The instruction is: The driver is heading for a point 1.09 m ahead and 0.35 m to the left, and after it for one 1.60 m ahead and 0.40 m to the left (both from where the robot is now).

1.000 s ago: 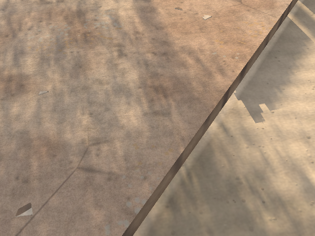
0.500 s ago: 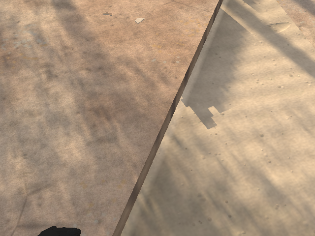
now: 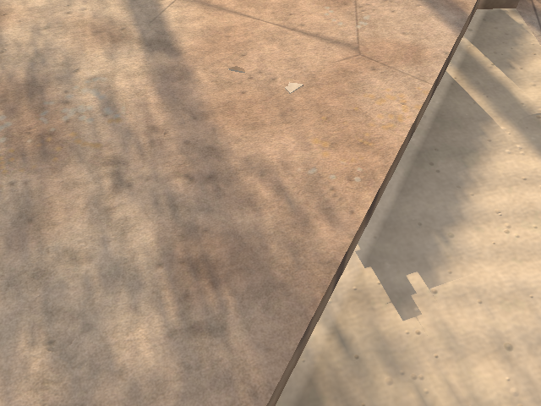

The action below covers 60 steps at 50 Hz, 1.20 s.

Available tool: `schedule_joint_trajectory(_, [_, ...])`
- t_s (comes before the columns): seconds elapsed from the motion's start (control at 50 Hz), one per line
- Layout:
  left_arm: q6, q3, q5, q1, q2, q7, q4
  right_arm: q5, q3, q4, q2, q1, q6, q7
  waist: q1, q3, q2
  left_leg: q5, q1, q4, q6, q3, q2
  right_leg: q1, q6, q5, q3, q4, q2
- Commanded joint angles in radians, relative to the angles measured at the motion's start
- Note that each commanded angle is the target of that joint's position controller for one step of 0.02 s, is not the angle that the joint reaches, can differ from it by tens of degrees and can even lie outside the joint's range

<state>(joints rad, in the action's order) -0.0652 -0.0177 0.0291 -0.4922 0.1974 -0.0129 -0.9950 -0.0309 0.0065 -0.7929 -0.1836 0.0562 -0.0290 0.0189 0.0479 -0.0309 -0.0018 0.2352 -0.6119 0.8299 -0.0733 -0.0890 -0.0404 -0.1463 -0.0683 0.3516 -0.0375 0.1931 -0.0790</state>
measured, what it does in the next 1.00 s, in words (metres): walks ahead: left foot, then right foot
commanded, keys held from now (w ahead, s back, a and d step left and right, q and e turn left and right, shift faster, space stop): w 0.60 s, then w+q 0.40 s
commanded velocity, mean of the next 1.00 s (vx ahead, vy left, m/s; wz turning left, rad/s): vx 0.50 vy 0.00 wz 0.12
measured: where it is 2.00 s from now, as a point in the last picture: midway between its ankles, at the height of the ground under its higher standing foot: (235, 174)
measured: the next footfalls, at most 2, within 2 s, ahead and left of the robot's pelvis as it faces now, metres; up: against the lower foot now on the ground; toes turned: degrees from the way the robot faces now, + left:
left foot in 0.06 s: +0.17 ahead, +0.09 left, +0.00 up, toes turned +2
right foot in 0.62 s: +0.52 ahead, -0.08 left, +0.00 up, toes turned -3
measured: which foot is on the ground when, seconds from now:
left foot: up 0.00-0.04, down 0.06-0.64, up 0.66-1.00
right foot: down 0.00-0.04, up 0.06-0.60, down 0.62-1.00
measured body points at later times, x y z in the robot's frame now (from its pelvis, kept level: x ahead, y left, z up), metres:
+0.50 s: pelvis +0.27 +0.02 +0.01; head +0.31 +0.03 +0.46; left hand +0.47 +0.22 -0.11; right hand +0.17 -0.21 -0.12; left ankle +0.13 +0.09 -0.73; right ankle +0.44 -0.09 -0.64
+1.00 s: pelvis +0.54 -0.03 +0.01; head +0.56 -0.05 +0.46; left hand +0.44 +0.17 -0.13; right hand +0.80 -0.14 -0.07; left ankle +0.65 +0.07 -0.49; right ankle +0.48 -0.08 -0.73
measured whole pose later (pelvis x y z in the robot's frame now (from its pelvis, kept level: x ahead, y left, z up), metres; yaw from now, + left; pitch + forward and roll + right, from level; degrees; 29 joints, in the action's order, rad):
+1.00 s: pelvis +0.54 -0.03 +0.01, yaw +10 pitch +2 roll +1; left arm -0.10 0.03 0.01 -0.50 0.12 -0.03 -1.05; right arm -0.01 -0.05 -0.65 -0.06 -0.01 0.03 -0.02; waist 0.00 0.03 0.02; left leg 0.33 -1.16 1.74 -0.11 -0.11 0.01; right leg 0.05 -0.09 0.28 -0.23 0.29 -0.03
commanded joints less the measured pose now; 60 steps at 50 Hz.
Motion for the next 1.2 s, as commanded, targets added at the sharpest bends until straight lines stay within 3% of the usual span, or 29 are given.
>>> schedule_joint_trajectory(0.02, [-0.005, -0.044, 0.007, 0.045, 0.193, -0.011, 0.033, 0.015, 0.04, -0.012, -0.115, 0.224, -0.018, -0.03, -0.162, 0.061, -0.098, 0.015, 0.269, -0.229, -0.054, 0.037, 0.076, 0.006, -0.089, -1.241, 0.072, 0.327, 0.275])
schedule_joint_trajectory(0.04, [-0.002, -0.047, -0.012, 0.119, 0.192, -0.008, 0.055, 0.02, 0.057, -0.084, -0.142, 0.409, -0.031, -0.03, -0.248, 0.127, -0.09, -0.214, 0.517, -0.4, -0.048, 0.003, 0.086, 0.103, -0.07, -1.137, 0.023, 0.539, 0.211])
schedule_joint_trajectory(0.06, [-0.01, -0.036, -0.028, 0.132, 0.143, 0.003, 0.085, -0.007, 0.086, -0.12, -0.236, 0.522, -0.036, -0.043, -0.254, 0.189, 0.016, -0.161, 0.754, -0.419, -0.081, 0.207, -0.097, 0.358, -0.038, -0.6, 0.007, 0.876, 0.114])
schedule_joint_trajectory(0.08, [-0.013, -0.014, -0.031, -0.025, -0.003, 0.009, 0.098, -0.027, 0.096, -0.11, -0.328, 0.477, -0.042, -0.035, -0.086, 0.203, 0.198, -0.582, 0.85, -0.421, -0.144, 0.639, -0.364, 0.625, -0.01, 0.131, 0.111, 1.157, -0.025])
schedule_joint_trajectory(0.1, [-0.006, -0.028, -0.02, -0.066, 0.059, 0.008, 0.076, 0.021, 0.111, -0.113, -0.309, 0.415, -0.031, -0.025, -0.086, 0.217, 0.176, -0.314, 0.747, -0.531, -0.222, 0.739, -0.371, 0.673, -0.015, 0.056, 0.177, 1.223, 0.0])
schedule_joint_trajectory(0.14, [0.0, -0.044, 0.004, 0.08, 0.101, 0.016, 0.1, 0.019, 0.07, -0.097, -0.121, 0.262, -0.033, -0.014, -0.053, -0.022, 0.05, 0.002, 0.542, -0.594, -0.195, 0.52, -0.274, 0.793, -0.01, -0.039, 0.106, 1.285, 0.081])
schedule_joint_trajectory(0.18, [0.025, -0.039, 0.009, 0.107, 0.068, 0.032, 0.12, 0.024, 0.05, -0.137, -0.064, 0.288, -0.044, -0.026, -0.013, -0.043, 0.051, -0.146, 0.443, -0.6, -0.14, 0.362, -0.197, 0.793, -0.001, -0.094, 0.095, 1.336, 0.108])
schedule_joint_trajectory(0.24, [0.052, -0.023, 0.006, 0.162, 0.015, 0.043, 0.156, 0.026, 0.055, -0.195, -0.093, 0.368, -0.065, -0.019, 0.005, -0.047, 0.051, -0.277, 0.4, -0.598, -0.094, 0.254, -0.147, 0.9, 0.006, -0.105, 0.056, 1.382, 0.11])
schedule_joint_trajectory(0.38, [0.063, -0.009, 0.012, 0.442, 0.039, 0.039, 0.298, 0.019, 0.046, -0.232, -0.096, 0.513, -0.072, -0.045, -0.057, -0.043, 0.069, -0.57, 0.622, -0.644, -0.109, 0.21, -0.139, 1.157, 0.046, -0.148, -0.042, 1.133, 0.166])
schedule_joint_trajectory(0.5, [0.058, 0.007, -0.007, 0.521, 0.03, 0.044, 0.349, 0.014, 0.043, -0.22, -0.09, 0.498, -0.062, -0.061, -0.066, -0.038, 0.067, -0.767, 0.744, -0.694, -0.093, 0.141, -0.156, 0.971, 0.005, -0.284, -0.068, 0.709, 0.146])
schedule_joint_trajectory(0.54, [0.057, 0.004, -0.014, 0.447, 0.029, 0.028, 0.321, 0.011, 0.044, -0.209, -0.103, 0.455, -0.059, -0.058, -0.037, 0.001, 0.095, -1.078, 0.755, -0.622, -0.07, 0.09, -0.143, 0.762, -0.035, -0.271, -0.115, 0.58, 0.08])
schedule_joint_trajectory(0.58, [0.036, -0.027, -0.023, 0.252, 0.093, 0.013, 0.259, 0.004, 0.056, -0.201, -0.146, 0.429, -0.06, -0.058, 0.037, 0.089, 0.122, -1.261, 0.801, -0.398, -0.036, 0.103, -0.147, 0.542, -0.053, -0.297, -0.075, 0.459, 0.033])
schedule_joint_trajectory(0.62, [0.004, -0.056, -0.008, -0.005, 0.139, 0.005, 0.161, 0.031, 0.076, -0.164, -0.189, 0.309, -0.055, -0.046, 0.168, 0.147, 0.113, -1.01, 0.635, 0.002, -0.027, 0.088, -0.06, 0.189, -0.044, -0.468, -0.058, 0.176, 0.061])
schedule_joint_trajectory(0.64, [-0.007, -0.07, 0.015, -0.014, 0.21, 0.008, 0.137, 0.037, 0.055, -0.146, -0.067, 0.365, -0.056, -0.04, 0.072, 0.158, -0.086, -0.12, 0.32, 0.371, -0.015, 0.052, 0.083, -0.004, -0.042, -0.721, 0.148, 0.272, 0.268])
schedule_joint_trajectory(0.66, [0.003, -0.085, 0.022, -0.042, 0.28, 0.017, 0.13, 0.084, 0.043, -0.152, 0.03, 0.591, -0.056, -0.043, -0.016, 0.378, -0.343, 0.269, 0.083, 0.841, -0.001, 0.186, 0.18, -0.21, -0.212, -0.945, 0.595, 0.244, 0.521])
schedule_joint_trajectory(0.68, [0.024, -0.084, 0.004, 0.075, 0.219, 0.026, 0.151, 0.056, 0.05, -0.152, -0.022, 0.534, -0.051, -0.048, -0.025, 0.359, -0.166, 0.147, -0.024, 1.013, -0.012, 0.201, 0.116, -0.08, -0.254, -0.379, 0.63, 0.096, 0.487])
schedule_joint_trajectory(0.7, [0.025, -0.056, 0.009, 0.161, 0.108, 0.026, 0.15, 0.03, 0.054, -0.107, -0.042, 0.38, -0.044, -0.046, -0.036, 0.16, -0.052, 0.103, -0.16, 1.154, -0.016, 0.104, 0.081, 0.082, -0.241, -0.031, 0.501, 0.041, 0.441])
schedule_joint_trajectory(0.74, [0.004, -0.027, 0.011, 0.07, 0.021, 0.021, 0.067, -0.001, 0.017, 0.003, 0.066, 0.155, -0.039, -0.044, -0.017, 0.066, -0.027, 0.085, -0.35, 1.445, -0.067, 0.114, 0.044, 0.227, -0.184, -0.098, 0.398, 0.06, 0.408])
schedule_joint_trajectory(0.82, [-0.027, 0.003, 0.016, 0.021, 0.005, 0.005, -0.027, 0.019, -0.037, 0.131, 0.142, 0.057, 0.011, -0.035, -0.131, -0.032, -0.007, 0.154, -0.671, 1.666, -0.123, 0.233, 0.081, 0.411, -0.082, 0.102, 0.242, 0.034, 0.434])
schedule_joint_trajectory(0.86, [-0.036, 0.022, 0.015, 0.15, 0.039, 0.022, 0.021, 0.027, -0.042, 0.152, 0.085, 0.038, 0.027, -0.042, -0.191, -0.092, 0.065, 0.075, -0.546, 1.326, -0.069, 0.122, 0.088, 0.65, 0.027, 0.129, 0.061, -0.053, 0.34])
schedule_joint_trajectory(0.92, [-0.062, 0.04, -0.021, 0.058, 0.055, 0.007, -0.004, 0.022, -0.04, 0.186, 0.062, -0.067, 0.058, -0.038, -0.119, -0.123, -0.008, -0.005, -0.41, 1.037, -0.008, -0.039, 0.095, 0.708, 0.038, -0.277, -0.076, -0.091, 0.229])
schedule_joint_trajectory(0.96, [-0.057, 0.019, -0.024, -0.031, 0.115, -0.02, -0.023, 0.015, -0.042, 0.189, 0.068, -0.063, 0.061, -0.038, -0.098, -0.046, -0.069, 0.062, -0.455, 0.923, -0.019, -0.055, 0.05, 0.419, 0.017, -0.573, -0.09, -0.057, 0.246])
schedule_joint_trajectory(1.0, [-0.039, 0.01, -0.03, -0.103, 0.124, -0.047, -0.029, 0.012, -0.05, 0.191, 0.07, -0.113, 0.058, -0.034, -0.059, 0.022, -0.034, 0.164, -0.459, 0.755, -0.05, -0.105, 0.031, 0.15, 0.011, -0.854, -0.127, -0.012, 0.273])
schedule_joint_trajectory(1.08, [-0.002, -0.013, -0.007, -0.05, 0.165, -0.086, 0.044, 0.03, -0.04, 0.148, 0.035, 0.007, 0.074, -0.024, -0.128, 0.175, -0.19, 0.44, -0.087, 0.419, -0.134, -0.194, 0.156, 0.017, 0.013, -1.839, -0.202, 0.3, 0.387])
schedule_joint_trajectory(1.12, [-0.007, -0.039, -0.019, 0.034, 0.211, -0.055, 0.138, 0.014, -0.001, 0.127, -0.07, 0.202, 0.046, -0.015, -0.212, 0.289, -0.212, 0.485, 0.238, 0.177, -0.228, 0.033, 0.177, 0.168, -0.02, -1.77, -0.202, 0.732, 0.402])
schedule_joint_trajectory(1.14, [-0.026, -0.031, -0.026, 0.111, 0.15, -0.015, 0.231, 0.01, 0.043, 0.121, -0.199, 0.261, 0.038, -0.027, -0.241, 0.315, 0.088, 0.668, 0.465, -0.195, -0.357, 0.628, -0.042, 0.586, 0.012, -0.922, -0.188, 1.182, 0.229])
schedule_joint_trajectory(1.16, [-0.039, -0.054, 0.014, 0.286, 0.168, 0.026, 0.301, 0.022, 0.079, 0.093, -0.25, 0.209, 0.051, -0.032, -0.225, 0.234, 0.131, 0.63, 0.469, -0.568, -0.422, 1.169, -0.142, 0.907, 0.031, -0.155, 0.031, 1.485, 0.006])
schedule_joint_trajectory(1.18, [-0.046, -0.036, 0.028, 0.25, 0.103, 0.043, 0.354, 0.025, 0.073, 0.088, -0.231, 0.146, 0.043, -0.036, -0.118, 0.09, 0.052, 0.645, 0.388, -0.566, -0.406, 1.117, -0.205, 1.054, 0.027, -0.116, 0.144, 1.606, 0.061])
schedule_joint_trajectory(1.2, [-0.045, -0.021, 0.017, 0.26, 0.071, 0.039, 0.361, 0.016, 0.057, 0.054, -0.168, 0.181, 0.026, -0.033, -0.09, -0.041, -0.068, 0.566, 0.239, -0.52, -0.359, 0.987, -0.2, 1.089, 0.021, -0.083, 0.129, 1.612, 0.077])
Keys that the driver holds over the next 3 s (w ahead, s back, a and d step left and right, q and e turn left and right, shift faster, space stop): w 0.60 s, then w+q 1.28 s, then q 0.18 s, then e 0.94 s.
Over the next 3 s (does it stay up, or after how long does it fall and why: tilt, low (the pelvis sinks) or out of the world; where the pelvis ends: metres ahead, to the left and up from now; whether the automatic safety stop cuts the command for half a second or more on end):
stays up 1.15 0.24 0.14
